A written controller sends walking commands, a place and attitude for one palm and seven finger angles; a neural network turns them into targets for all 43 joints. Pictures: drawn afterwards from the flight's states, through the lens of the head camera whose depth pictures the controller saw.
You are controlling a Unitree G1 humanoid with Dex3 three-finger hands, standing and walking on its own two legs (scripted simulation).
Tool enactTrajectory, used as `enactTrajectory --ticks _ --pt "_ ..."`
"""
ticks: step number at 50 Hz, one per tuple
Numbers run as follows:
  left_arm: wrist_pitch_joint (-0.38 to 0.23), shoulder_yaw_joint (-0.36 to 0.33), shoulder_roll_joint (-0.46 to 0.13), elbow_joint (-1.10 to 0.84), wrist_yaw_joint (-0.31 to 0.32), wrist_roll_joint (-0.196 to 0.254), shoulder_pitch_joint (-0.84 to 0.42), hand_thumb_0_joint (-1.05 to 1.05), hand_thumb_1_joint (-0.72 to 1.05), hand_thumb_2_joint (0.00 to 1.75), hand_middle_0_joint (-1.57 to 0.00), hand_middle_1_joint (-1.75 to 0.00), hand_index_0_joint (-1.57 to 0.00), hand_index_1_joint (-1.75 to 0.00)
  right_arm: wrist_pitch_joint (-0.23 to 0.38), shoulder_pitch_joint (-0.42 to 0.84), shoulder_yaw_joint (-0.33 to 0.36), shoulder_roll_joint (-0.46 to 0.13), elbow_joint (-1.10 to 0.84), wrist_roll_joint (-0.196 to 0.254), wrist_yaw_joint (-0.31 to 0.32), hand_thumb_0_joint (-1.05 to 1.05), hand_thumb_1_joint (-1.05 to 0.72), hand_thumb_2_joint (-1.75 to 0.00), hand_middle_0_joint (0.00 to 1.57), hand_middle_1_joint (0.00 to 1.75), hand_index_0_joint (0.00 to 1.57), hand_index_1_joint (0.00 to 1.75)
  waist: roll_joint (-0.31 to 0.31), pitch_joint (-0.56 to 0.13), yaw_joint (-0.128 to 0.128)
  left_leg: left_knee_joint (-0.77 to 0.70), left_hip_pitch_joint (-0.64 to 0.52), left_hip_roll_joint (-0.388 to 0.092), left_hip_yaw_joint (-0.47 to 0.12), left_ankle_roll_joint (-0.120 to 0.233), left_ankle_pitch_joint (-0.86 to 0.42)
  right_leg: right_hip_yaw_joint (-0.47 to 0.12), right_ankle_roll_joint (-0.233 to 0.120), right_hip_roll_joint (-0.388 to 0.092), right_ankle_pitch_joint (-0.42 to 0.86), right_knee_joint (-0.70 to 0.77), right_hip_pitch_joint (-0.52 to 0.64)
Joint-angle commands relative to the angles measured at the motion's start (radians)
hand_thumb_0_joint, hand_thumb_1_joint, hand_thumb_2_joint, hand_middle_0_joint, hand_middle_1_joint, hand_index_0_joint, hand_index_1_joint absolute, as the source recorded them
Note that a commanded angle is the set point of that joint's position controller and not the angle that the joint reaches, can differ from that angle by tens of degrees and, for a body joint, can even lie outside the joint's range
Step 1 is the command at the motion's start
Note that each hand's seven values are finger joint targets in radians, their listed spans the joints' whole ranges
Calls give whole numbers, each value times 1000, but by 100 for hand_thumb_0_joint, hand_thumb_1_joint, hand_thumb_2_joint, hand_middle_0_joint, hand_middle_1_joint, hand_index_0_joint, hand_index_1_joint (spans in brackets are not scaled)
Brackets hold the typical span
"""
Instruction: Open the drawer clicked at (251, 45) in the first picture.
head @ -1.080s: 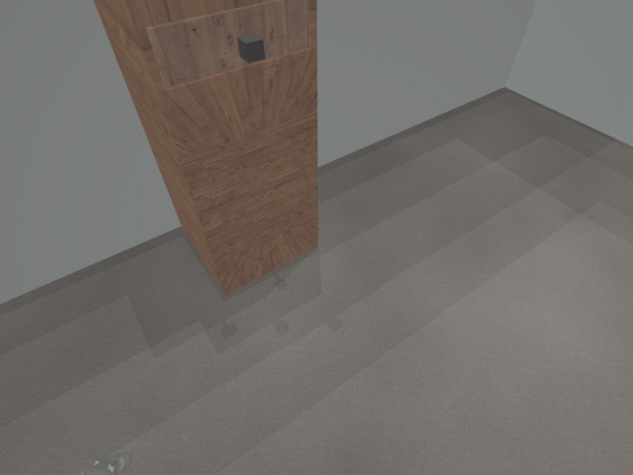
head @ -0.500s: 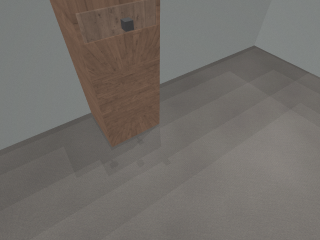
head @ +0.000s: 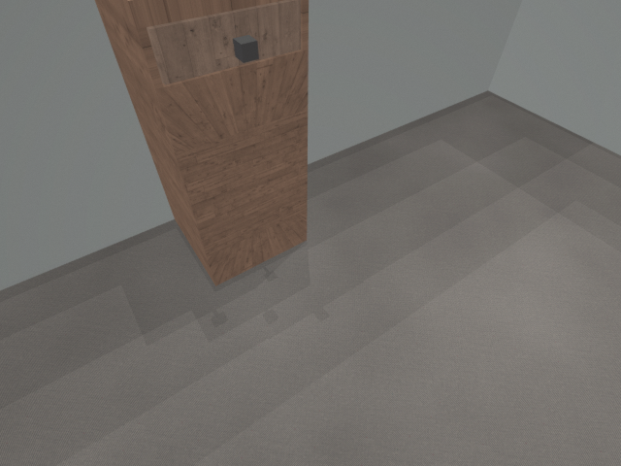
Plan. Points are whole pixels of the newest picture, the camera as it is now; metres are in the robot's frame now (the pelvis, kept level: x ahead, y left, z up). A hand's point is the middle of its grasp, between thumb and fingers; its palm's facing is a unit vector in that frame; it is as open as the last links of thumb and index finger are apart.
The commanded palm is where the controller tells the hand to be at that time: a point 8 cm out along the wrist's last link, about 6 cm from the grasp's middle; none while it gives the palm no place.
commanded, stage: look at it before walking up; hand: left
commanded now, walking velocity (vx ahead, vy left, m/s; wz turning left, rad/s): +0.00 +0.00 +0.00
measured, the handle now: (242, 46) +0.98 +0.23 +0.11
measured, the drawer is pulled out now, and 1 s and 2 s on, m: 0.00 0.00 0.00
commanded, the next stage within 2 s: walk to a spot facing it in 0.46 s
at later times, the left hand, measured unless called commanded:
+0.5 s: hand out of the picture +0.07 +0.25 -0.15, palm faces -0.02 -0.94 -0.34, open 7.4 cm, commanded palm none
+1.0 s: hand out of the picture +0.05 +0.18 -0.18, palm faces -0.14 -0.95 -0.29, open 7.4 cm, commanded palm none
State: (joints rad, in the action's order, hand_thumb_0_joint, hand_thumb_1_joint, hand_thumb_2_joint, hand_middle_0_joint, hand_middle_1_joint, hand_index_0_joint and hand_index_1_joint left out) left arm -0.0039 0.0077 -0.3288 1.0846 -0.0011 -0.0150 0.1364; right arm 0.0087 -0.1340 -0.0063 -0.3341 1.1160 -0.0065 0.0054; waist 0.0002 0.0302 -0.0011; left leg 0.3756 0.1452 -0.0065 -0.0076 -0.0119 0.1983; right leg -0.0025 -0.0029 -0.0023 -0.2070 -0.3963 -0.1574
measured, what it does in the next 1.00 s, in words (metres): stands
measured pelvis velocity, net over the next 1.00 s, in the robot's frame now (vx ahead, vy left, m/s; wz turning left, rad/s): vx -0.02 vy -0.02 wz -0.19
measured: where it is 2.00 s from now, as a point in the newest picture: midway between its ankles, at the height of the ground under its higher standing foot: outside the picture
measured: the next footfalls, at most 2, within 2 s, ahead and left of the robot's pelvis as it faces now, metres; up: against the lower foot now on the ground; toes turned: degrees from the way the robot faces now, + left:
left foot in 1.56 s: +0.11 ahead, +0.09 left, +0.00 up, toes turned -26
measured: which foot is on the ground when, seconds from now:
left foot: down 0.00-0.96, up 0.98-1.00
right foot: down 0.00-1.00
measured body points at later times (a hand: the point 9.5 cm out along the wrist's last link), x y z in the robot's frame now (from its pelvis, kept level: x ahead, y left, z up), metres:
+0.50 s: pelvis +0.01 +0.01 +0.00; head +0.01 +0.00 +0.45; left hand +0.08 +0.30 -0.13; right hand +0.09 -0.29 -0.13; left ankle +0.00 +0.13 -0.74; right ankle +0.01 -0.12 -0.74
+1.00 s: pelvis -0.02 -0.02 -0.03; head +0.00 -0.06 +0.42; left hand +0.06 +0.23 -0.16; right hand +0.01 -0.28 -0.19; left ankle +0.00 +0.12 -0.73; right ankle -0.01 -0.10 -0.75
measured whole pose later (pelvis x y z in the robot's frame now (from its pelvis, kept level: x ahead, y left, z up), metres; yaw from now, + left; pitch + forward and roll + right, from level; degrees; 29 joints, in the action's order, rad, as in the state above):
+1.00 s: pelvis -0.02 -0.02 -0.03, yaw -11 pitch -2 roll +2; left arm 0.04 -0.03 -0.21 0.96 -0.01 -0.03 0.25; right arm -0.05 -0.17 0.04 -0.24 0.99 -0.01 0.02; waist 0.04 0.09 -0.02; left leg 0.82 0.32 -0.08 0.09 -0.04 0.45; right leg 0.02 -0.05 0.02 -0.34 -0.71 -0.33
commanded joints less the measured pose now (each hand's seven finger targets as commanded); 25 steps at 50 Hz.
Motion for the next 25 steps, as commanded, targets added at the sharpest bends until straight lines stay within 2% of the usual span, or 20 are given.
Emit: enactTrajectory --ticks 1,15,25 --pt "-22 -42 -211 -66 12 2 -43 0 90 90 -20 -30 -20 -30 26 50 42 -197 -67 -2 8 0 -90 -90 20 30 20 30 -13 -51 -2 -61 -3 -108 -93 38 -99 -108 -26 -113 62 86 -3" --pt "-24 -40 -211 -60 12 3 -36 0 90 90 -20 -30 -20 -30 28 59 39 -203 -65 -2 10 0 -90 -90 20 30 20 30 -4 -66 -2 -65 -26 -113 -90 37 -151 -99 -23 -116 135 84 23" --pt "-24 -39 -213 -57 13 3 -35 0 90 90 -20 -30 -20 -30 27 66 40 -208 -65 -1 10 0 -90 -90 20 30 20 30 -3 -60 -3 -75 -38 -114 -90 37 -153 -96 -20 -117 133 93 22"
